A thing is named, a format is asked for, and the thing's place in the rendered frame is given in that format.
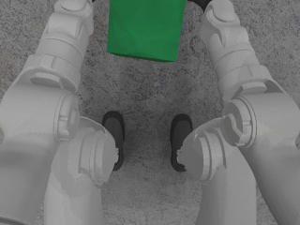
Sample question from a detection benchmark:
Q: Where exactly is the carton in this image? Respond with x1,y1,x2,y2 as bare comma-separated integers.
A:
107,0,187,63

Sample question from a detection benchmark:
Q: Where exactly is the robot left forearm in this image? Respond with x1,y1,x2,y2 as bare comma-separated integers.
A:
0,0,94,131

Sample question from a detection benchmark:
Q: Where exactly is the right robot upper arm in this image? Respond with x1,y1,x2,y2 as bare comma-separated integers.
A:
219,92,300,225

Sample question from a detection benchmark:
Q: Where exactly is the right robot hand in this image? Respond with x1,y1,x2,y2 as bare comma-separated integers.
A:
188,0,212,13

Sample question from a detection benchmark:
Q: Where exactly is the right robot shin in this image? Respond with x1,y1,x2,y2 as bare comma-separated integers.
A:
176,117,222,176

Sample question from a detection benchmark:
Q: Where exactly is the left robot upper arm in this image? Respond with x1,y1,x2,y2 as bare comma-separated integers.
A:
0,82,80,225

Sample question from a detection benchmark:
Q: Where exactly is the robot right forearm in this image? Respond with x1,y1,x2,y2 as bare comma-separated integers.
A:
199,0,300,112

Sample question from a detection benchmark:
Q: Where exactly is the robot right thigh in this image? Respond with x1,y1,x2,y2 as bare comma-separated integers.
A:
190,127,257,225

